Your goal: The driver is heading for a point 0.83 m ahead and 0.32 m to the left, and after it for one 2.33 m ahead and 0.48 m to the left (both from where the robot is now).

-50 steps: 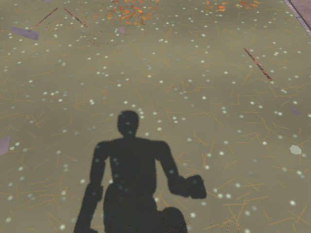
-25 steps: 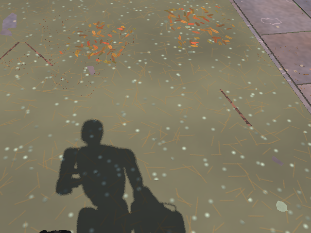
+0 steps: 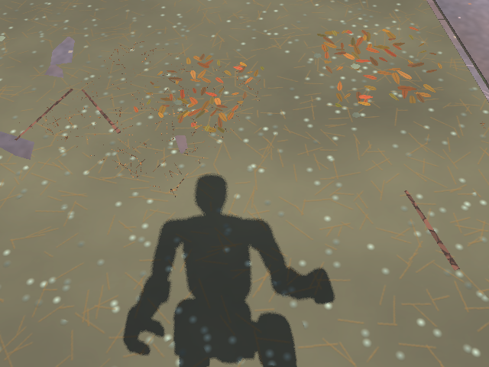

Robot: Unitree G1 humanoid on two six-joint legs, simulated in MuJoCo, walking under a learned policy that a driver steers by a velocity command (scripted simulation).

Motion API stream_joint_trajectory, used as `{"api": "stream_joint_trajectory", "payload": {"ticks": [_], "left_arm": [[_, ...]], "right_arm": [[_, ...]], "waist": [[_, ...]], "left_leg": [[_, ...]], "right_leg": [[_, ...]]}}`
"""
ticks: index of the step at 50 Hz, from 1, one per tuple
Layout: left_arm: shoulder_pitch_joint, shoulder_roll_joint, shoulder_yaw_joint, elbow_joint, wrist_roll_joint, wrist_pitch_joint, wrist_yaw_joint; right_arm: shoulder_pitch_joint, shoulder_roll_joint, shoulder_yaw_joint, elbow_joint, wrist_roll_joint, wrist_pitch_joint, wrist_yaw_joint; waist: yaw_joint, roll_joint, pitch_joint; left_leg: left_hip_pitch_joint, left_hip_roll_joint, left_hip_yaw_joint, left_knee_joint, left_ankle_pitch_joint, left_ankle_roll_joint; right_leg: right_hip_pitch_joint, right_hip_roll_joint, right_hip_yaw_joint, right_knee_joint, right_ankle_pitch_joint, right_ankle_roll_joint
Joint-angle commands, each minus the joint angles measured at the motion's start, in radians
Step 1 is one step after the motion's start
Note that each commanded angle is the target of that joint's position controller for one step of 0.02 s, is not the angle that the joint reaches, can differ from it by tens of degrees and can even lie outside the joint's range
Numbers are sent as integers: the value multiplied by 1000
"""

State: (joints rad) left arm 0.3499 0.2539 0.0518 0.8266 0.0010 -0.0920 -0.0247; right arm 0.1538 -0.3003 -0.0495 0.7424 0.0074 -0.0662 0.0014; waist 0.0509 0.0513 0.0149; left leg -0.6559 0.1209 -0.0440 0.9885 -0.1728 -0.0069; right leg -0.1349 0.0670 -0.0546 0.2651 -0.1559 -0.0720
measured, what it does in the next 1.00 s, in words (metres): walks ahead, turning left: left foot, then right foot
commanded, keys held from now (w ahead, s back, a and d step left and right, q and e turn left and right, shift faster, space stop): w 0.26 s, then w+q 0.74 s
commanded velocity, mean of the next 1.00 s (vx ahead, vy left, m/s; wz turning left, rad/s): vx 0.50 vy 0.00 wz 0.31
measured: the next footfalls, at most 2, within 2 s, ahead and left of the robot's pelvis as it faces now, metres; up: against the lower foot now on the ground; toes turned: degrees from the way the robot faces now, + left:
left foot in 0.28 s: +0.33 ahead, +0.15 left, +0.00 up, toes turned +2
right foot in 0.78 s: +0.60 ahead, -0.04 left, +0.00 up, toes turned +17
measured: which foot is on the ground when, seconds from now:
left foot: up 0.00-0.26, down 0.28-0.78, up 0.80-1.00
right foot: down 0.00-0.30, up 0.32-0.76, down 0.78-1.00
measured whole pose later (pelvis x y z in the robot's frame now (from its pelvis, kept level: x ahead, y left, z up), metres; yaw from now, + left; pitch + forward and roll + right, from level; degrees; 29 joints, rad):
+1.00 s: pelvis +0.53 +0.05 +0.00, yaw +21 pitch +1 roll -2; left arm 0.26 0.26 0.06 0.79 0.01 -0.10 -0.01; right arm 0.25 -0.32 -0.08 0.70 0.03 -0.02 0.00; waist 0.03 0.06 0.02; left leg -0.62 0.07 -0.06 1.10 -0.28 0.00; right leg -0.17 0.02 -0.09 0.33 -0.19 -0.02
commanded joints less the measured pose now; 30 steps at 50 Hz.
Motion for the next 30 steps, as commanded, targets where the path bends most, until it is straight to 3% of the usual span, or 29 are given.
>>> {"api": "stream_joint_trajectory", "payload": {"ticks": [1,5,8,11,12,13,14,15,16,17,18,19,21,23,26,30], "left_arm": [[-44,151,32,-61,-5,-14,15],[34,175,35,-23,-14,-2,21],[71,181,37,6,-18,15,25],[56,199,46,16,-21,30,32],[39,209,48,14,-20,34,34],[22,202,45,11,-17,40,36],[16,177,33,-6,-3,42,42],[126,76,2,-37,4,23,35],[113,84,-1,-26,3,-2,29],[29,161,19,-53,-22,-20,20],[-49,163,17,-76,-31,-31,19],[-86,154,18,-86,-16,-33,23],[-67,138,24,-89,5,-19,28],[-62,114,20,-95,11,-3,33],[-179,100,14,-137,14,5,41],[-324,80,5,-176,1,-8,26]], "right_arm": [[-32,-24,-1,-60,-2,-7,3],[-169,-14,6,-94,6,-18,20],[-235,-23,4,-124,12,-26,38],[-207,-49,-5,-125,9,-31,51],[-148,-70,-15,-110,7,-32,49],[-17,-103,-35,-69,4,-31,42],[159,-157,-57,-22,1,-28,32],[262,-258,-79,-6,-16,-23,27],[282,-203,-64,3,4,-19,32],[215,-155,-47,-7,10,-18,31],[144,-131,-40,-24,7,-16,29],[93,-112,-36,-30,1,-15,29],[49,-79,-27,-42,-12,-18,29],[58,-95,-34,-37,-3,-24,22],[103,-134,-48,-20,4,-24,2],[173,-152,-54,1,16,-11,-12]], "waist": [[-27,-103,15],[27,-103,43],[36,-109,63],[0,-128,37],[-37,-141,-1],[-106,-130,-81],[-174,-90,-211],[-143,134,-358],[-152,213,-420],[-150,140,-274],[-130,60,-163],[-99,-7,-85],[-41,15,-58],[-26,27,-53],[-53,10,-12],[-106,19,5]], "left_leg": [[-32,11,0,-168,159,-12],[-1,-25,30,-359,264,-4],[-24,-39,24,-430,220,21],[52,-65,38,-474,119,61],[149,-93,62,-488,94,79],[332,-126,93,-513,111,106],[607,-61,28,-467,161,149],[1010,184,-414,-488,45,309],[1076,244,-712,-654,-68,362],[975,213,-614,-681,-151,317],[823,173,-488,-697,-102,290],[675,136,-400,-723,-12,278],[519,83,-322,-776,107,269],[456,63,-268,-807,160,286],[419,37,-219,-828,158,275],[411,7,-200,-801,95,232]], "right_leg": [[9,-250,160,-142,249,-149],[68,-258,131,-137,199,-130],[163,-303,144,-95,209,-122],[226,-329,146,-17,345,-97],[228,-316,133,52,492,-84],[198,-274,96,203,620,-61],[60,-225,48,432,520,-26],[-355,-75,7,824,106,53],[-532,-12,129,989,-412,65],[-637,-74,163,1060,-375,55],[-644,-119,137,1028,-285,47],[-609,-152,123,957,-214,50],[-487,-185,133,854,-144,65],[-453,-180,120,782,-116,92],[-479,-166,118,590,35,122],[-409,-114,118,344,218,133]]}}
